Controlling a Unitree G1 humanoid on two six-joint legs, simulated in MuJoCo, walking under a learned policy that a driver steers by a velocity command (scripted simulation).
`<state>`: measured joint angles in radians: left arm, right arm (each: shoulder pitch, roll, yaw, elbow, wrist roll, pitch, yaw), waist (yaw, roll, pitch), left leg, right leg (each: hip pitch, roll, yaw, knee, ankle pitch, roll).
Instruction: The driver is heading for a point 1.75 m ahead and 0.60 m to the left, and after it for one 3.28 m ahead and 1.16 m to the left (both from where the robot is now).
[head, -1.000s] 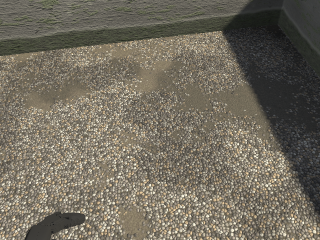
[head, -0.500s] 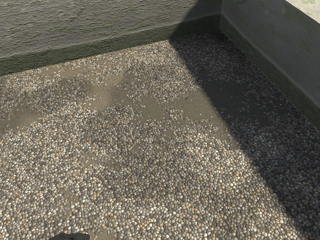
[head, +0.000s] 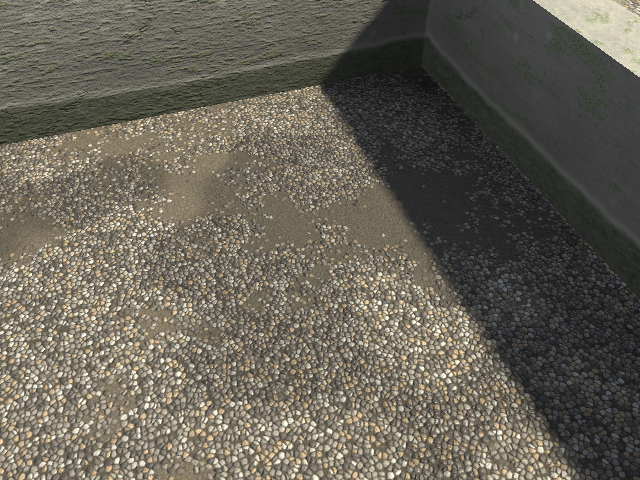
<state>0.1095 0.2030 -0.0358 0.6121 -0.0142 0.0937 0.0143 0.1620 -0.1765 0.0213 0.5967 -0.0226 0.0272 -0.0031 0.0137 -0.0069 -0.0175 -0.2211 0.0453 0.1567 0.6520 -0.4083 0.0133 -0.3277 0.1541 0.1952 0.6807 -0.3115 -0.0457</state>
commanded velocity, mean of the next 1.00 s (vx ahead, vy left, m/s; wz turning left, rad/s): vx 0.45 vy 0.00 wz -0.01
